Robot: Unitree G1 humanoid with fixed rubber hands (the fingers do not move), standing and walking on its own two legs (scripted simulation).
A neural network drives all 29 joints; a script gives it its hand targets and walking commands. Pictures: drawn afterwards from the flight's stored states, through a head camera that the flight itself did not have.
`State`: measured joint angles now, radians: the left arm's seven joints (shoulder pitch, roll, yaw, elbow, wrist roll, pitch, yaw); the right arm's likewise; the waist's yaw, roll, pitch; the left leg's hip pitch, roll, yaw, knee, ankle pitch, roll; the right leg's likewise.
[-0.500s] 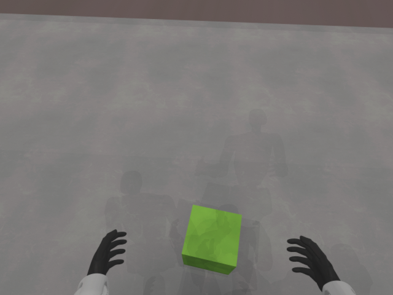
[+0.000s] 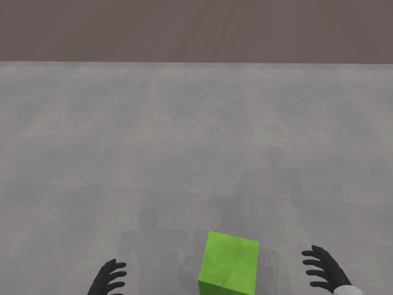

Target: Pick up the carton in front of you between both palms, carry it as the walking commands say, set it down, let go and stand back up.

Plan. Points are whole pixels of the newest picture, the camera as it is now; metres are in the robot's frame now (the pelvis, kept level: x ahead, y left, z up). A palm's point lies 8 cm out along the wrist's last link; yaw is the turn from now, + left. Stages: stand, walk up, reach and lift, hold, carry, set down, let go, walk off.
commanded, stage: let go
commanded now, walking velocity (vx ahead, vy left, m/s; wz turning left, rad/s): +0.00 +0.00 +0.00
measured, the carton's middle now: (228, 269) +0.37 -0.09 -0.65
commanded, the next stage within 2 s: stand in 0.08 s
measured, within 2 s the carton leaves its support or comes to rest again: neither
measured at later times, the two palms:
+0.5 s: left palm out of the picture +0.11 +0.27 -0.08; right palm out of the picture +0.15 -0.31 -0.10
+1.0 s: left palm out of the picture +0.09 +0.27 -0.09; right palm out of the picture +0.13 -0.32 -0.10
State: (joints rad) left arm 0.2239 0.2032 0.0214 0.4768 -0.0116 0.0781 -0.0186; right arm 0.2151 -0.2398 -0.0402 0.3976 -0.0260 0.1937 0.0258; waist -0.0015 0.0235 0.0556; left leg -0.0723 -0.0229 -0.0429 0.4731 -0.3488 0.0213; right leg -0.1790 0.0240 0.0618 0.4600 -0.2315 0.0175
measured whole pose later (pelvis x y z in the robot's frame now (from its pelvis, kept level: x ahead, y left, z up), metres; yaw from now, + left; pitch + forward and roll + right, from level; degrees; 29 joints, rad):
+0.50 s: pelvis +0.01 -0.03 +0.00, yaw +3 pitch +0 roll +0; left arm 0.18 0.32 0.05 0.78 0.04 0.00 0.01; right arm 0.22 -0.36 -0.03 0.70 -0.04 0.01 -0.02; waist 0.01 0.06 0.02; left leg -0.14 -0.01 -0.09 0.51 -0.37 -0.02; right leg -0.24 0.03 0.00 0.53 -0.28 -0.02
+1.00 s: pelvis +0.00 -0.03 +0.00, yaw +3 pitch -2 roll +0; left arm 0.13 0.34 0.04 0.94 0.03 0.00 0.01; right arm 0.19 -0.38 -0.01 0.84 -0.03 -0.01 -0.03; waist 0.01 0.04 0.02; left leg -0.07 0.00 -0.10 0.42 -0.31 -0.02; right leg -0.18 0.03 0.00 0.44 -0.23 -0.02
